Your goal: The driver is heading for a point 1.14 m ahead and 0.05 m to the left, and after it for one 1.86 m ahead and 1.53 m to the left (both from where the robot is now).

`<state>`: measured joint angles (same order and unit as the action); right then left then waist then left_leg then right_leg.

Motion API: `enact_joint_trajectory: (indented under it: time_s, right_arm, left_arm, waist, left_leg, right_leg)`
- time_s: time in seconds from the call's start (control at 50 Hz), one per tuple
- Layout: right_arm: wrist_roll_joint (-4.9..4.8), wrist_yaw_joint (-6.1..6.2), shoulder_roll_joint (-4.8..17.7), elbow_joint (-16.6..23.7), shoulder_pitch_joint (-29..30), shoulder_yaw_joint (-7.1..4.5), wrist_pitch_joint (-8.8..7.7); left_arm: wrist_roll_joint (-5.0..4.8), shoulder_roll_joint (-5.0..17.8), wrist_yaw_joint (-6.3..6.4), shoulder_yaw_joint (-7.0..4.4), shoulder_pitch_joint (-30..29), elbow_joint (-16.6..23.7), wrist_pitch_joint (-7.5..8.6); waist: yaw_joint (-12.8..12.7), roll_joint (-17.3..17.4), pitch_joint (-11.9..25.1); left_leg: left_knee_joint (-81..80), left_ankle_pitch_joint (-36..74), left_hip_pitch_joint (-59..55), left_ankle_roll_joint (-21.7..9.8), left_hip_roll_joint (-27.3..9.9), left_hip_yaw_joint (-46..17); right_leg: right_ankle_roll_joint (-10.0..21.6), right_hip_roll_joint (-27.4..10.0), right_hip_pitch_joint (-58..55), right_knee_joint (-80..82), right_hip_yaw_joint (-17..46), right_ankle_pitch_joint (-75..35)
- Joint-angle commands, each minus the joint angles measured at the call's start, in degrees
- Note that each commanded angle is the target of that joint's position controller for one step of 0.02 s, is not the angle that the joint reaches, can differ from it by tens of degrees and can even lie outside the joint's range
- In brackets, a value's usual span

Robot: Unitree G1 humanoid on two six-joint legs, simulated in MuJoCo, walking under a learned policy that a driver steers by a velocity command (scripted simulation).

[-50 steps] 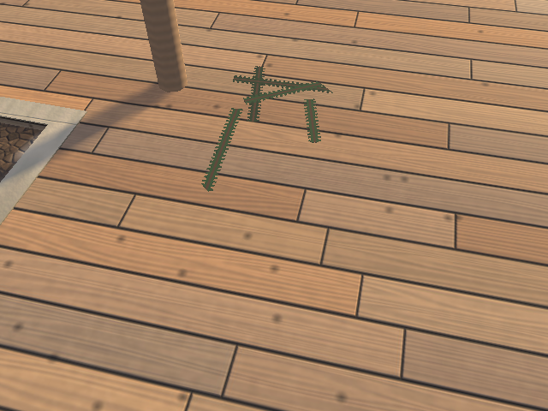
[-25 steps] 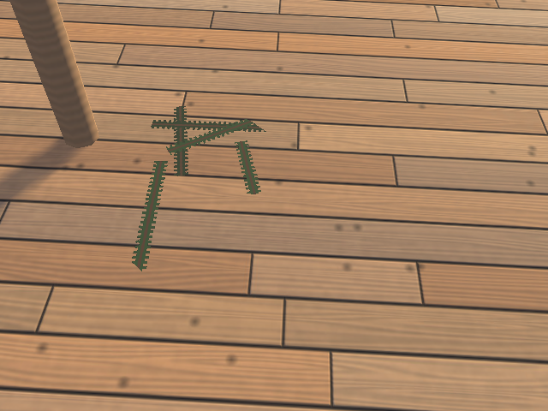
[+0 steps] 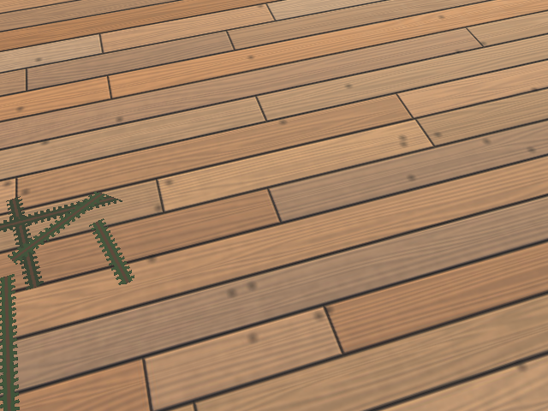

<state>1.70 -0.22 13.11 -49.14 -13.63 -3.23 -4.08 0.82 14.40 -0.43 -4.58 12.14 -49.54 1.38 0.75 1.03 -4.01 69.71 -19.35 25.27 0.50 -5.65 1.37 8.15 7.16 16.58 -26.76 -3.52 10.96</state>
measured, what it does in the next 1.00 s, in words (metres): walks ahead: left foot, then right foot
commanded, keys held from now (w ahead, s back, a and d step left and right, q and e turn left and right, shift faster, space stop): w+e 0.28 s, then w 0.58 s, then w+q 0.14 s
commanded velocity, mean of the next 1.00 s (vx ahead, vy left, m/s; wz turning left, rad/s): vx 0.50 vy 0.00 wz -0.28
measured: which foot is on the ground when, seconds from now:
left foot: up 0.00-0.40, down 0.42-0.94, up 0.96-1.00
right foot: down 0.00-0.42, up 0.44-0.92, down 0.94-1.00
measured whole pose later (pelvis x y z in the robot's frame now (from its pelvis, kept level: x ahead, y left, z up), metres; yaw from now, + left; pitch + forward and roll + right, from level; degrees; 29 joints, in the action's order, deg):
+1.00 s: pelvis +0.52 -0.07 +0.00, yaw -14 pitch +1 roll +1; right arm 0.1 -0.3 13.2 -53.5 -24.7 -2.0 -3.2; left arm 2.7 12.7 -0.6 -0.8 4.0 -43.5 4.3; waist 3.5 0.8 -2.0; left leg 51.5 -25.7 11.0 -3.5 0.9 0.2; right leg 4.2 0.1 22.7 -31.1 -4.7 9.8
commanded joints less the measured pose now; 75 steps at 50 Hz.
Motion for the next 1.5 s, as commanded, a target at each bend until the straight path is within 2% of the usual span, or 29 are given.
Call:
enact_joint_trajectory:
  time_s: [0.02, 0.14, 0.3, 0.36, 0.4, 0.42, 0.44, 0.46, 0.48, 0.5, 0.52, 0.56, 0.64, 0.74, 0.84, 0.88, 0.92, 0.94, 0.96, 0.98, 1.0, 1.02, 1.06, 1.14, 1.34, 1.42, 1.46, 1.48, 1.5]
  right_arm:
    - [1.34, -0.40, 4.8, 3.1, -4.0, -0.98, 1.59]
    - [0.96, -0.79, 5.1, 8.2, 9.1, -0.64, 2.74]
    - [0.10, -1.56, 5.2, 13.8, 20.9, 0.70, 1.44]
    - [-0.01, -1.15, 6.6, 12.3, 13.9, 0.28, 0.63]
    - [0.07, 0.10, 9.2, 8.2, -0.3, -0.98, -0.36]
    - [1.30, 1.04, 12.6, 7.5, -9.0, -1.77, -0.81]
    - [2.12, 0.86, 18.4, 6.6, -10.7, -3.18, -0.36]
    - [0.19, 0.12, 13.9, 6.7, -7.3, -2.70, 0.40]
    - [-0.35, -0.08, 9.2, 7.6, -1.9, -1.59, 0.41]
    - [-0.07, -0.31, 6.7, 7.3, 0.2, -0.88, 0.14]
    - [0.07, -0.20, 6.1, 6.5, -0.1, -0.57, -0.19]
    - [-0.41, -0.30, 6.0, 4.5, -2.0, -0.33, -1.05]
    - [-1.21, -0.71, 7.1, 2.1, -5.8, -0.62, -2.17]
    - [-1.37, -0.84, 7.4, -0.2, -10.0, -0.57, -1.74]
    - [-0.98, -0.55, 8.9, -2.1, -13.4, -0.80, -1.22]
    - [-0.89, -0.24, 9.4, -2.6, -13.2, -0.86, -0.78]
    - [-1.28, -0.10, 9.1, -2.9, -12.6, -0.61, -0.36]
    - [-1.69, -0.19, 6.9, -0.6, -11.2, 0.15, -0.57]
    - [-3.19, -0.12, 0.4, 1.0, -17.5, 1.55, -0.45]
    - [-1.48, 0.59, 8.0, -0.5, -14.3, -0.38, 0.45]
    - [-1.42, 0.17, 7.7, 0.3, -10.6, -0.70, 0.48]
    - [-1.54, -0.22, 6.1, 0.3, -9.3, -0.43, 0.55]
    - [-0.30, -1.01, 5.1, -0.6, -10.0, -0.61, 1.96]
    - [0.00, -2.20, 3.5, 0.9, -6.0, -0.82, 3.55]
    - [0.38, -3.83, 2.1, 8.0, 12.5, 0.64, 3.42]
    - [0.65, -3.35, 3.7, 8.4, 10.3, 0.00, 3.46]
    - [0.75, -2.59, 5.9, 5.7, 0.2, -1.35, 2.87]
    - [1.39, -1.80, 8.7, 2.9, -8.9, -2.74, 2.41]
    - [1.58, -0.89, 15.7, 2.9, -10.8, -4.64, 2.52]
  left_arm:
    - [-1.03, 6.3, 0.45, -1.18, 3.3, 2.6, 2.17]
    - [-0.94, 8.2, 0.23, -1.44, 11.1, 1.5, 2.49]
    - [-0.04, 9.1, 1.27, -1.32, 17.4, 1.1, 2.18]
    - [0.02, 9.8, 1.65, -1.17, 14.4, 1.5, 2.62]
    - [-0.07, 10.4, 1.04, -1.12, 12.9, 1.2, 3.21]
    - [-0.31, 7.0, 0.65, -0.16, 13.5, 2.6, 3.57]
    - [-2.36, 2.3, 0.54, 0.52, 23.0, 2.6, 3.24]
    - [0.02, 6.9, 1.01, 0.18, 21.4, 1.3, 2.79]
    - [0.47, 7.1, 0.65, 0.09, 15.5, 2.0, 2.59]
    - [0.69, 6.3, 0.27, 0.43, 11.4, 2.9, 2.64]
    - [0.89, 5.9, -0.14, 0.46, 9.8, 3.4, 2.35]
    - [1.43, 4.9, -0.89, 0.79, 10.5, 3.3, 1.37]
    - [1.94, 3.7, -1.65, 1.51, 5.0, 5.0, 0.78]
    - [1.34, 1.4, -2.27, 3.24, -7.8, 8.8, 1.23]
    - [0.89, 2.7, -1.78, 3.29, -13.1, 10.5, 1.62]
    - [1.14, 3.4, -1.39, 2.92, -11.6, 10.3, 2.00]
    - [2.11, 5.5, -0.44, 1.68, 1.4, 6.0, 3.18]
    - [3.40, 9.8, 0.44, 0.45, 11.7, 4.3, 3.76]
    - [3.43, 15.5, 0.77, -1.00, 13.8, 4.0, 3.21]
    - [1.33, 11.8, 0.63, -0.59, 11.8, 4.2, 2.52]
    - [0.99, 8.0, 0.49, 0.59, 6.7, 4.6, 2.62]
    - [0.89, 5.3, 0.25, 1.24, 3.9, 4.6, 3.06]
    - [0.57, 3.2, 0.61, 1.80, 2.5, 3.8, 3.91]
    - [-0.08, 4.5, 0.86, 1.15, 5.0, 2.2, 5.50]
    - [0.28, 5.8, 1.56, 0.79, 12.3, -2.1, 4.78]
    - [0.58, 8.3, 2.28, 0.27, 12.3, -3.0, 3.49]
    - [0.64, 10.1, 2.30, -0.25, 11.6, -2.7, 2.30]
    - [0.47, 10.0, 2.07, -0.20, 10.4, -1.7, 2.09]
    - [-0.22, 3.6, 1.30, 1.14, 12.1, 1.7, 2.44]
  waist:
    - [1.1, -0.3, 5.4]
    - [-2.9, -3.1, 1.9]
    - [-6.6, -5.2, 1.0]
    - [-2.8, -6.2, 2.3]
    - [3.9, -4.0, 9.5]
    - [6.7, 0.5, 16.8]
    - [2.1, 15.6, 22.8]
    - [1.0, 8.1, 18.1]
    - [0.1, 2.3, 8.9]
    - [0.0, -0.7, 5.4]
    - [-0.6, 1.0, 4.1]
    - [-2.0, 4.1, 4.3]
    - [-1.9, 4.0, 3.1]
    - [1.1, 3.8, 0.9]
    - [2.3, 4.0, 0.6]
    - [1.1, 3.9, 1.0]
    - [-4.8, 0.7, 7.5]
    - [-9.0, -4.8, 15.1]
    - [-6.2, -17.1, 20.9]
    - [-6.7, -7.7, 17.0]
    - [-4.5, -5.5, 9.1]
    - [-3.2, -5.2, 5.5]
    - [-0.7, -7.0, 2.9]
    - [0.4, -5.0, 2.1]
    - [-3.3, -4.6, -2.2]
    - [-1.1, -6.5, 0.9]
    - [3.3, -6.5, 7.2]
    - [7.8, -3.0, 12.1]
    - [5.7, 8.3, 17.1]
  left_leg:
    - [-3.9, 1.5, 7.9, 1.3, -1.8, -2.3]
    - [-17.6, 13.2, 16.1, 3.0, -0.6, -1.4]
    - [-32.8, 17.3, 15.6, 0.8, 3.9, -1.1]
    - [-39.1, 14.6, 0.6, -2.3, 6.2, -0.3]
    - [-43.4, 14.8, -17.6, -5.0, 7.0, 0.3]
    - [-43.4, 6.6, -30.7, -7.6, -4.3, -11.6]
    - [-49.2, 6.3, -42.8, -16.3, -19.5, -40.3]
    - [-53.2, -1.6, -36.7, -16.6, -18.2, -46.6]
    - [-54.5, -2.3, -27.8, -15.4, -15.5, -36.5]
    - [-55.5, 3.3, -22.4, -13.8, -12.3, -28.6]
    - [-56.3, 9.3, -19.8, -12.4, -9.8, -23.1]
    - [-57.6, 17.9, -17.1, -11.5, -7.1, -16.8]
    - [-61.0, 21.6, -18.0, -12.8, -6.6, -12.0]
    - [-62.4, 24.7, -18.1, -11.3, -3.8, -5.9]
    - [-58.9, 30.4, -23.2, -10.4, -6.5, -5.9]
    - [-54.7, 36.4, -24.7, -9.7, -7.4, -6.5]
    - [-39.1, 42.7, -21.3, -8.0, -3.8, -4.0]
    - [-23.7, 27.4, -11.0, -6.6, -0.7, -1.9]
    - [-5.8, -10.0, 7.7, -4.5, 8.3, 2.2]
    - [-0.7, -9.9, 11.7, -5.3, 6.2, -3.4]
    - [-1.3, -4.5, 12.2, -5.6, 3.7, -4.9]
    - [-3.6, -0.9, 10.5, -5.4, 2.0, -4.7]
    - [-6.0, 2.0, 6.9, -4.3, 0.7, -4.3]
    - [-6.2, 8.1, 10.8, -3.0, 0.1, -3.3]
    - [-29.6, 18.5, 12.3, -4.5, 1.7, 4.4]
    - [-33.2, 8.4, 4.7, -8.9, 7.0, 8.5]
    - [-36.5, 4.1, -7.3, -11.9, 11.0, 8.4]
    - [-41.3, 5.0, -21.1, -14.4, 9.3, 3.3]
    - [-43.0, 1.8, -38.2, -20.5, -7.5, -21.7]
  right_leg:
    - [9.0, -15.8, -9.7, 13.3, 18.9, -22.4]
    - [6.1, -13.6, -11.7, 15.2, 19.7, -19.9]
    - [4.9, -14.5, -20.4, 9.9, 23.0, -28.3]
    - [1.7, -14.7, -17.7, 6.1, 22.0, -37.8]
    - [-0.4, -11.0, -14.9, -10.1, 18.4, -44.1]
    - [-1.3, -8.0, -6.6, -25.3, 16.3, -27.5]
    - [-3.9, 2.5, 10.4, -43.4, 10.7, 17.0]
    - [-3.2, -1.1, 16.0, -48.6, 12.2, 16.7]
    - [-3.4, -3.6, 16.8, -47.6, 12.0, 11.3]
    - [-3.5, -5.3, 16.2, -44.6, 11.4, 8.4]
    - [-3.7, -6.6, 15.2, -42.0, 10.9, 7.6]
    - [-4.4, -7.3, 12.4, -39.0, 9.8, 7.2]
    - [-5.8, -9.7, 17.9, -33.3, 6.6, 3.0]
    - [-7.4, -11.3, 17.4, -16.3, 1.9, -6.7]
    - [-5.8, -9.5, 13.1, -7.5, 0.2, -5.6]
    - [-4.4, -8.1, 8.8, -4.6, 0.1, -2.0]
    - [-2.2, -6.5, -9.0, 1.8, 0.6, -2.7]
    - [0.7, -18.5, -23.5, 3.2, 12.9, 2.8]
    - [7.0, -34.0, -36.0, 8.6, 36.2, 5.6]
    - [6.7, -32.3, -29.6, 10.9, 37.6, 10.6]
    - [4.8, -29.1, -22.3, 12.6, 28.7, 9.4]
    - [3.1, -26.3, -16.4, 15.0, 22.1, 4.5]
    - [0.0, -22.3, -10.4, 17.5, 13.2, -1.8]
    - [0.2, -21.7, -10.6, 19.5, 5.4, -10.8]
    - [-0.7, -21.8, -17.8, 17.5, -7.4, -23.7]
    - [-1.9, -22.9, -23.9, 6.1, -10.9, -50.6]
    - [-2.2, -22.9, -22.3, -11.1, -11.6, -54.7]
    - [-4.0, -21.5, -13.4, -26.0, -12.2, -42.4]
    - [-6.9, -14.2, 9.0, -46.3, -11.9, -0.5]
